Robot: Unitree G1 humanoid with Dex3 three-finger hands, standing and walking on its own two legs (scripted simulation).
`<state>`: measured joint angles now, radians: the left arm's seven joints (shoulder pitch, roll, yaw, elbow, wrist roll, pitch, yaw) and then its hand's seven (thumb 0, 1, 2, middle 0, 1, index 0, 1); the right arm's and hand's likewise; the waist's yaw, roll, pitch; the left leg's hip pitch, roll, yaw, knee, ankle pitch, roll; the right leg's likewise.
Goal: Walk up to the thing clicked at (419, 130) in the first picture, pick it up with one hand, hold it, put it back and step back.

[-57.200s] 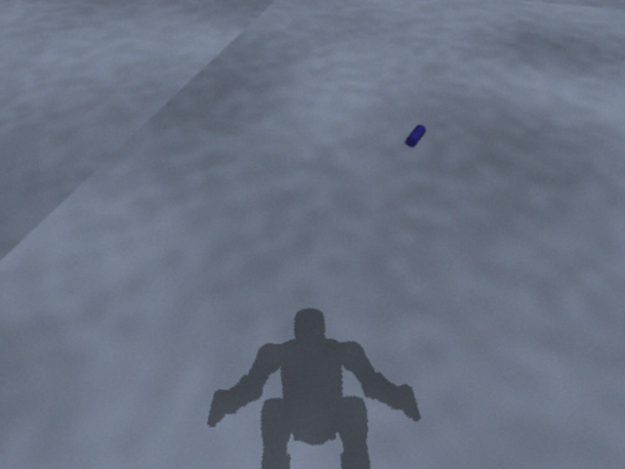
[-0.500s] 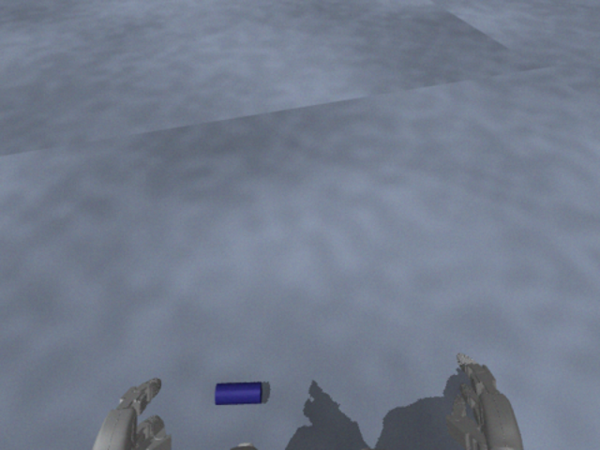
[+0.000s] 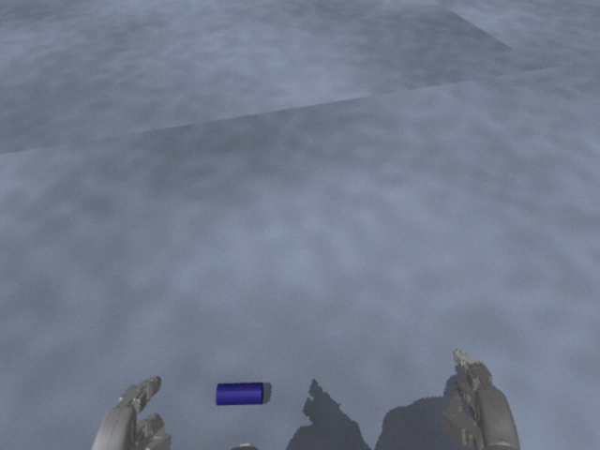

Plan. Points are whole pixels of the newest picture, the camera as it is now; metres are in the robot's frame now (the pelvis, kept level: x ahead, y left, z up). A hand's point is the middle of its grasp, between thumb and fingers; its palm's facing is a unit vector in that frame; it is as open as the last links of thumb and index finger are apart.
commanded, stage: home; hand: left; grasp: from above
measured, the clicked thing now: (240, 393) +0.40 +0.18 -0.68
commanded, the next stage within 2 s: stand in 0.72 s
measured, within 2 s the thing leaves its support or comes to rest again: neither
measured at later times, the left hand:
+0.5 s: hand (164, 441) +0.16 +0.18 -0.04, palm faces +0.04 -0.98 -0.20, open 7.4 cm
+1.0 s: hand out of the picture +0.14 +0.22 -0.09, palm faces +0.02 -0.95 -0.32, open 7.4 cm
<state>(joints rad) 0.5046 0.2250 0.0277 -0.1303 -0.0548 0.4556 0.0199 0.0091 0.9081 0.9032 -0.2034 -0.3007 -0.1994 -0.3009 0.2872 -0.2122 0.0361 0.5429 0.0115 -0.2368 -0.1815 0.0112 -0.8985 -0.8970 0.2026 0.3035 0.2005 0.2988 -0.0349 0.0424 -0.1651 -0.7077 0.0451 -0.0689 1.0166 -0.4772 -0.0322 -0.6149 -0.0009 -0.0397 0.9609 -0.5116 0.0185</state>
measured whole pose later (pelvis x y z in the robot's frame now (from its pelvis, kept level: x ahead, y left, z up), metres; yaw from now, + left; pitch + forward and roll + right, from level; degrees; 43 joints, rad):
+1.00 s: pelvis -0.01 +0.00 +0.02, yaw +0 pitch +2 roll +0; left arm 0.23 0.29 0.02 0.51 0.05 0.11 0.03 0.01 0.91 0.90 -0.21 -0.30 -0.20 -0.30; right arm 0.18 -0.28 -0.01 0.80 -0.06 -0.06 -0.02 0.01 -0.90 -0.90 0.20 0.30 0.20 0.30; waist 0.03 -0.02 0.01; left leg -0.49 0.01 -0.03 0.86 -0.40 -0.01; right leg -0.43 -0.04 -0.01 0.86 -0.46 0.03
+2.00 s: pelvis -0.01 +0.00 +0.07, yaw +1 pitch -4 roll +0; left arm 0.15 0.31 0.03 1.16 0.02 0.00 0.02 0.00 0.91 0.90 -0.21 -0.30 -0.20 -0.30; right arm 0.14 -0.31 -0.02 1.14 -0.01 0.00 -0.01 0.00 -0.90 -0.90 0.20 0.30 0.20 0.30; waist 0.01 0.01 0.07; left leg -0.14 0.02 -0.05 0.39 -0.18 -0.02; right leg -0.06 -0.03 -0.04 0.35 -0.22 0.03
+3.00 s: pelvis +0.01 -0.01 +0.07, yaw +1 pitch -3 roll +0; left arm 0.12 0.32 0.03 1.15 0.01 -0.01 0.01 0.00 0.91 0.90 -0.21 -0.30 -0.20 -0.30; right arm 0.11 -0.33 0.00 1.15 -0.01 -0.01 0.00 0.00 -0.90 -0.90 0.20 0.30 0.20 0.30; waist 0.00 0.01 0.06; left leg -0.12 0.03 -0.05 0.35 -0.18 -0.04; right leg -0.05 -0.02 -0.04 0.32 -0.22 0.01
